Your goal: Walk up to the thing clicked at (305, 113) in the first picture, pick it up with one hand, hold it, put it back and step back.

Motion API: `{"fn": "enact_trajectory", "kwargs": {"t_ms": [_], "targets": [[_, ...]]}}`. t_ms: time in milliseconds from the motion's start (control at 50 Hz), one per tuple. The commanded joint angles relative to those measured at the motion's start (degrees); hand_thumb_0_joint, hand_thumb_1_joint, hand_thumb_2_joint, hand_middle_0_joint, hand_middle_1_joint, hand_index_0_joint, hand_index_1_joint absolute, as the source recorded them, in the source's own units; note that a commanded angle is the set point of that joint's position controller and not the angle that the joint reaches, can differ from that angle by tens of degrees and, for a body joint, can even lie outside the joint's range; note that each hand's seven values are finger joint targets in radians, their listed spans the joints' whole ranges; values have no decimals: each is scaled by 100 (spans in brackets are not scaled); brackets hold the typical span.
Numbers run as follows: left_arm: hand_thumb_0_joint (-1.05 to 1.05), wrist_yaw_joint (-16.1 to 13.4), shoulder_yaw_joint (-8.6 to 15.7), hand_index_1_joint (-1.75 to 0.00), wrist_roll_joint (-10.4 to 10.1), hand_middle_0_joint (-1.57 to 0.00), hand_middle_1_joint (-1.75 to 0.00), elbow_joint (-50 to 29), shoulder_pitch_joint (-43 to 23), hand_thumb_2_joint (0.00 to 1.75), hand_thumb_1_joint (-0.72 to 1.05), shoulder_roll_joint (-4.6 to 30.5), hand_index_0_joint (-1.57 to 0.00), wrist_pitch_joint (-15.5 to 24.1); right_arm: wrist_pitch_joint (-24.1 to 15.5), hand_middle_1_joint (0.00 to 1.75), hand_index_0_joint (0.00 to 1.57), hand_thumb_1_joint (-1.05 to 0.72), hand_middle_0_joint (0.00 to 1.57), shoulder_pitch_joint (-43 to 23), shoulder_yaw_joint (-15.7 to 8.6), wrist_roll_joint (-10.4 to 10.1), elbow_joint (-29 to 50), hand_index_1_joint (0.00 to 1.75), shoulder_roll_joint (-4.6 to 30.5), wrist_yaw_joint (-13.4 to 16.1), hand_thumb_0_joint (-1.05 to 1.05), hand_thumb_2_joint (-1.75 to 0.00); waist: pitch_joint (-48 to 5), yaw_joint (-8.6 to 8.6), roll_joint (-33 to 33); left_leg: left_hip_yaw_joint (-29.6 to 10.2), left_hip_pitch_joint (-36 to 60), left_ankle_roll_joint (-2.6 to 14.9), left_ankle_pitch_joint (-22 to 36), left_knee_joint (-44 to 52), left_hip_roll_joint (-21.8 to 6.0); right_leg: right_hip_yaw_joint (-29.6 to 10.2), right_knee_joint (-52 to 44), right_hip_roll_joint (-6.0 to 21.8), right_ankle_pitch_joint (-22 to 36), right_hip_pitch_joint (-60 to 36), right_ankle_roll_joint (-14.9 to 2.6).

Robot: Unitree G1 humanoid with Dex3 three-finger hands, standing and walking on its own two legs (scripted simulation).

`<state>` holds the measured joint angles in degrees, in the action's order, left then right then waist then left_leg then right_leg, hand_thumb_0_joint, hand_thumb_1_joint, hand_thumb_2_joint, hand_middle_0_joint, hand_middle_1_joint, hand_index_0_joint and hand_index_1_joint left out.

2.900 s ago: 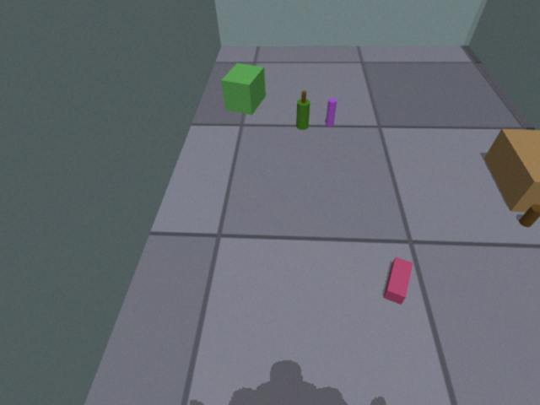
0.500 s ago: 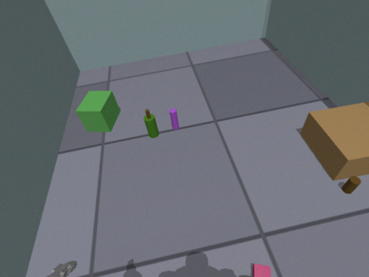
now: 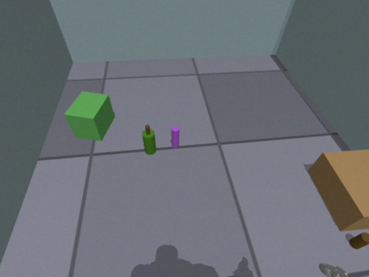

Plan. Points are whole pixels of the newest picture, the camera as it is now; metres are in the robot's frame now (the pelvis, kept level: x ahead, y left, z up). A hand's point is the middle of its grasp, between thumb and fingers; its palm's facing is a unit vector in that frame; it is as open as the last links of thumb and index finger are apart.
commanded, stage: walk up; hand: left
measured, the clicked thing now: (148, 138) +1.01 +0.26 -0.64
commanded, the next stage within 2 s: none
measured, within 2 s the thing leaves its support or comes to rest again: neither
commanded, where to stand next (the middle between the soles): +0.65 +0.01 m, yaw +0 degrees
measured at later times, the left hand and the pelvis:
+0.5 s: hand (104, 217) +0.29 +0.24 -0.11, palm faces -0.02 -0.91 -0.41, open 7.4 cm; pelvis +0.21 -0.03 +0.00, yaw +0 degrees
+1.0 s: hand (102, 166) +0.46 +0.30 -0.14, palm faces -0.10 -0.94 -0.34, open 7.4 cm; pelvis +0.39 +0.02 +0.01, yaw -1 degrees
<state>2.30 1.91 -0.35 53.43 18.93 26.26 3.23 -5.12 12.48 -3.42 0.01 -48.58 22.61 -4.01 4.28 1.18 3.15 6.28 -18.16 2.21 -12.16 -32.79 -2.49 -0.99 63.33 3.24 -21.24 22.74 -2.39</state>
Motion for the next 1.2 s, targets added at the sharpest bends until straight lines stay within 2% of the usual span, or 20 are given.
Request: {"fn": "enact_trajectory", "kwargs": {"t_ms": [0, 200, 260, 280, 300, 320, 420, 580, 640, 660, 680, 700, 720, 820, 1020, 1100, 1120, 1140, 1160, 1180], "targets": [[0, 68, 360, -30, 29, -20, -30, -257, 306, 90, 90, 1034, -20, 112, -107, 30, 20, -90, 20, 287, -407, 7, 343, 30, 1600, 152, 0, -90, -141, -121, -1240, -1345, 570, 940, -610, 2057, -1291, -92, -599, 404, 537, 781, 192], [0, 192, 436, -30, 98, -20, -30, -456, -678, 90, 90, 830, -20, 185, -59, 30, 20, -90, 20, 386, -433, 18, 429, 30, 1674, 114, 0, -90, -110, -228, -958, -849, 584, 882, -340, 1531, -1172, 506, -2909, 105, 1307, -92, 140], [0, 66, 558, -30, 110, -20, -30, -203, 186, 90, 90, 1046, -20, 287, 5, 30, 20, -90, 20, 441, -302, 30, 483, 30, 1375, 146, 0, -90, -630, 285, -186, -491, 98, 549, 391, -239, -834, 429, -3395, -104, 945, -1893, -30], [0, -10, 681, -30, 148, -20, -30, -137, 739, 90, 90, 1406, -20, 339, -14, 30, 20, -90, 20, 601, -184, 17, 534, 30, 1032, 148, 0, -90, -952, 512, 950, 8, -656, 302, 41, -1932, -273, -828, -4030, 744, 129, -2645, -287], [0, -70, 759, -30, 114, -20, -30, -281, 830, 90, 90, 1901, -20, 369, 14, 30, 20, -90, 20, 741, -107, -7, 604, 30, 917, 149, 0, -90, -908, 459, 1447, -121, -1986, 40, -1709, -2987, 409, -3345, -4904, 2085, -429, -3184, -894], [0, -74, 720, -30, 29, -20, -30, -307, 651, 90, 90, 1924, -20, 331, 66, 30, 20, -90, 20, 396, -247, 27, 491, 30, 1463, 220, 0, -90, -717, 505, 676, -663, -2149, 34, -1835, -3452, 73, -3645, -4836, 2337, -314, -2830, -1422], [0, -106, 496, -30, 9, -20, -30, -627, -322, 90, 90, 1289, -20, 313, 150, 30, 20, -90, 20, 840, -293, 6, 16, 30, 1345, 107, 0, -90, -165, -88, 684, -815, -1272, -88, -763, -2485, -330, -883, -4875, 1218, 667, -1170, -991], [0, -30, 549, -30, 81, -20, -30, -824, -324, 90, 90, 1429, -20, 318, 94, 30, 20, -90, 20, 170, -352, 103, 164, 30, 1187, -72, 0, -90, -109, 46, 485, -394, -531, -203, 6, -414, -322, -438, -4783, 1218, -355, -725, -974], [0, -28, 468, -30, 88, -20, -30, -818, -549, 90, 90, 1337, -20, 251, 32, 30, 20, -90, 20, 707, -446, 154, -41, 30, 1245, -26, 0, -90, -285, -417, 131, -11, 795, -128, 122, -21, -9, -51, -3904, 977, -255, -72, -720], [0, -31, 369, -30, 127, -20, -30, -835, -429, 90, 90, 1104, -20, 236, 10, 30, 20, -90, 20, 1145, -528, 157, -191, 30, 1438, 33, 0, -90, -520, -629, -388, -117, 1662, -40, -248, -40, 81, 95, -3053, 818, 17, 422, -577], [0, -31, 245, -30, 103, -20, -30, -874, -269, 90, 90, 732, -20, 233, -37, 30, 20, -90, 20, 1664, -634, 177, -258, 30, 1835, 115, 0, -90, -687, -867, -1697, -1438, 2233, 276, -1683, 891, -685, 628, -1090, 267, 363, 1042, -306], [0, -58, 216, -30, 7, -20, -30, -883, -88, 90, 90, 556, -20, 199, -77, 30, 20, -90, 20, 1659, -694, 171, -59, 30, 2275, 154, 0, -90, -602, -763, -2283, -4335, 2401, 801, -2569, 2133, -2076, 458, 88, -649, -771, 2192, -34], [0, -167, 340, -30, 67, -20, -30, -754, -281, 90, 90, 1180, -20, 158, -44, 30, 20, -90, 20, 1382, -697, -13, 28, 30, 2318, 150, 0, -90, -351, -688, -1452, -4611, 1760, 1252, -2488, 2117, -2376, -272, 483, -207, -948, 2048, -95], [0, -39, 352, -30, 7, -20, -30, -248, 241, 90, 90, 1048, -20, 102, -89, 30, 20, -90, 20, 572, -410, 20, 177, 30, 1596, 228, 0, -90, -131, -161, -1239, -1677, 812, 884, -375, 1835, -1344, -232, -408, 264, 339, 1041, 110], [0, 131, 356, -30, 85, -20, -30, -596, -739, 90, 90, 717, -20, 91, -18, 30, 20, -90, 20, 708, -416, 48, 344, 30, 1670, 193, 0, -90, 72, -348, -1085, -945, 790, 907, 254, 1608, -1161, 455, -2687, 91, 1154, 322, 139], [0, 12, 460, -30, 97, -20, -30, -359, 16, 90, 90, 848, -20, 209, 71, 30, 20, -90, 20, 682, -311, 7, 475, 30, 1411, 213, 0, -90, -581, 103, -375, -503, 553, 601, 1384, -107, -859, 640, -3617, -332, 1180, -1563, -25], [0, -47, 578, -30, 126, -20, -30, -274, 527, 90, 90, 1107, -20, 251, 54, 30, 20, -90, 20, 848, -204, -15, 531, 30, 1132, 218, 0, -90, -963, 351, 339, -217, -4, 377, 1030, -1391, -482, -109, -3940, 163, 817, -2479, -245], [0, -123, 701, -30, 131, -20, -30, -365, 788, 90, 90, 1588, -20, 296, 43, 30, 20, -90, 20, 1017, -47, -9, 646, 30, 715, 214, 0, -90, -1133, 384, 1456, -122, -1240, 86, -1429, -2630, 153, -2381, -4333, 1651, 419, -3185, -663], [0, -118, 697, -30, 58, -20, -30, -424, 623, 90, 90, 1780, -20, 258, 131, 30, 20, -90, 20, 871, -211, -2, 495, 30, 1287, 274, 0, -90, -847, 413, 882, -558, -1780, 48, -1975, -3156, 237, -3497, -4726, 2150, -197, -2850, -1314], [0, -127, 652, -30, -26, -20, -30, -525, 354, 90, 90, 1645, -20, 241, 178, 30, 20, -90, 20, 744, -263, 22, 402, 30, 1462, 316, 0, -90, -441, 302, 386, -915, -1837, 25, -1863, -3367, -23, -3167, -4767, 2135, -277, -2282, -1433]]}}
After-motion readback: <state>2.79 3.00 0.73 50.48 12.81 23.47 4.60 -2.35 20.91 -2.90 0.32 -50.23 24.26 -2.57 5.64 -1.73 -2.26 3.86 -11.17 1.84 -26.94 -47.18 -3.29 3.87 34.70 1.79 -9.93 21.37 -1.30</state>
